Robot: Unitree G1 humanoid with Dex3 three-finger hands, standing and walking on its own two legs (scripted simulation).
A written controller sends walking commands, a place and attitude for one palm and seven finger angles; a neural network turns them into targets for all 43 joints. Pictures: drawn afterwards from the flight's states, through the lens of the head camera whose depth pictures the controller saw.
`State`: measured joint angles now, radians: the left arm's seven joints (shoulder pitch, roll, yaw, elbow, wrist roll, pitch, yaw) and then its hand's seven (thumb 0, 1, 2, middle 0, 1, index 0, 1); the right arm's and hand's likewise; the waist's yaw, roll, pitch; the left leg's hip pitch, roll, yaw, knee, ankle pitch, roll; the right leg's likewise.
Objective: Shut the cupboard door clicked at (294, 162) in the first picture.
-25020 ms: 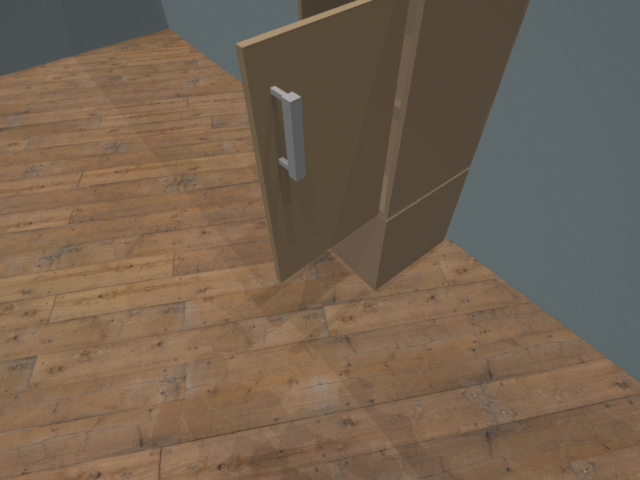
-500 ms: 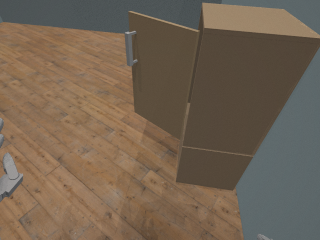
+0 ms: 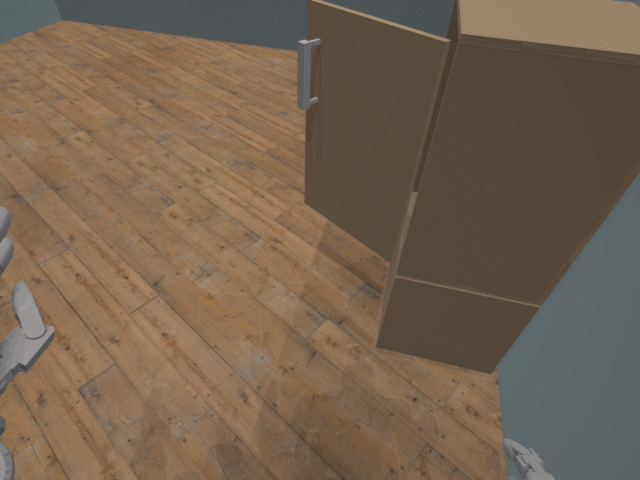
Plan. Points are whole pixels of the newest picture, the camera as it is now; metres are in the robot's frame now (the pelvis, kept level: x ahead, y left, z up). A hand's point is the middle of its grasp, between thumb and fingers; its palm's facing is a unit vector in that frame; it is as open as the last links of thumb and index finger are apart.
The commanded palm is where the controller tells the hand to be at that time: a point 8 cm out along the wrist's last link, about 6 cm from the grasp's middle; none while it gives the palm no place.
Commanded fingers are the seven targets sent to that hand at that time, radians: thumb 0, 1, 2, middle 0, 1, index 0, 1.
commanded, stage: stop stepping back and stand still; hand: left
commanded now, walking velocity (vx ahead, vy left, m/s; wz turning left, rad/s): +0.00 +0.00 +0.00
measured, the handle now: (309, 74) +0.98 +0.09 +0.11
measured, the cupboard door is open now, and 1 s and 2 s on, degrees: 58 58 58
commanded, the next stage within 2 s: let the arm hang, fingers relaxed in 0.40 s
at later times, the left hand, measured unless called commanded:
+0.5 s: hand (50, 309) +0.22 +0.28 +0.17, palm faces +0.43 -0.80 -0.41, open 7.4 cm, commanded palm none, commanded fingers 0.00 0.90 0.90 -0.20 -0.30 -0.20 -0.30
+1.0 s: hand out of the picture -0.06 +0.21 -0.16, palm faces +0.01 -0.98 -0.20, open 7.1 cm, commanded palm none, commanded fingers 0.00 0.90 0.90 -0.20 -0.30 -0.20 -0.30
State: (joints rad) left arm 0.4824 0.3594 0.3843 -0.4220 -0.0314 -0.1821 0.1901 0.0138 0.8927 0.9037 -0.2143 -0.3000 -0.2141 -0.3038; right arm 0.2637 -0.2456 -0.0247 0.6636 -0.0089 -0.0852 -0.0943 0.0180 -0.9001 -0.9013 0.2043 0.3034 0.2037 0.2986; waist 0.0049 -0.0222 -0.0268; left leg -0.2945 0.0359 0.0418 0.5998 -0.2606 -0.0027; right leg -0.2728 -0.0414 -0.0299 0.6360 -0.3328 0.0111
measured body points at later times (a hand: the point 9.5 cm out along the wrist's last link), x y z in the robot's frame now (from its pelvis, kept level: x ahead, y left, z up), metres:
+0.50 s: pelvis +0.02 +0.02 +0.01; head +0.01 +0.03 +0.46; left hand +0.20 +0.32 +0.19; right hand +0.18 -0.22 -0.06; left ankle +0.03 +0.13 -0.73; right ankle +0.01 -0.12 -0.73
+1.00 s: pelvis -0.01 +0.02 +0.01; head +0.01 +0.03 +0.46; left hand -0.06 +0.26 -0.15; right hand -0.04 -0.23 -0.13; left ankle +0.03 +0.13 -0.73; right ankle +0.01 -0.12 -0.73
